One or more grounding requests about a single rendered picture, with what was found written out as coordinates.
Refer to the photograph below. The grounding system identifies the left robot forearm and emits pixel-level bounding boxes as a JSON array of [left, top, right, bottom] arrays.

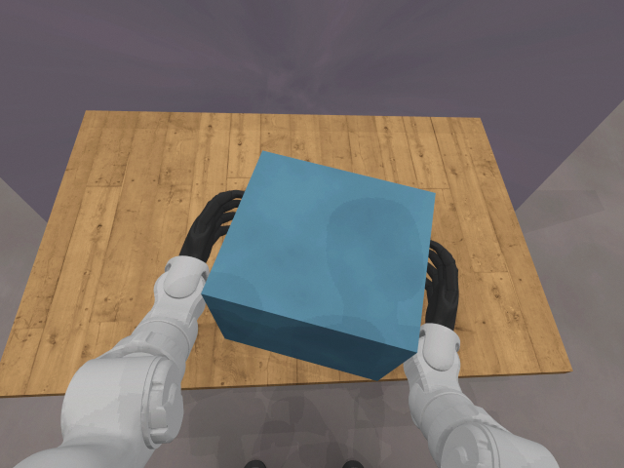
[[60, 255, 210, 438]]

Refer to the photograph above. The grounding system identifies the left robot upper arm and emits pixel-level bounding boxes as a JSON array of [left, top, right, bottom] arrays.
[[14, 356, 183, 468]]

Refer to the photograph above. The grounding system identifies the carton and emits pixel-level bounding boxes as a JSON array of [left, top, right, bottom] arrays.
[[201, 150, 436, 381]]

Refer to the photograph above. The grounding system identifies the right robot hand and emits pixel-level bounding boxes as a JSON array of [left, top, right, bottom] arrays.
[[425, 240, 459, 331]]

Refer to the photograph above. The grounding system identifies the right robot upper arm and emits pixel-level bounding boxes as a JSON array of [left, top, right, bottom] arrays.
[[441, 422, 560, 468]]

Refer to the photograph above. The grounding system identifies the right robot forearm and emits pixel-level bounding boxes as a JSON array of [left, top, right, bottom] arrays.
[[404, 323, 512, 468]]

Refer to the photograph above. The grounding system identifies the table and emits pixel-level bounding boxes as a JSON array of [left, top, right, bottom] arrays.
[[0, 110, 573, 398]]

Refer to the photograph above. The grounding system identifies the left robot hand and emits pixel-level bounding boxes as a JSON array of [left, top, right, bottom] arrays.
[[179, 190, 245, 263]]

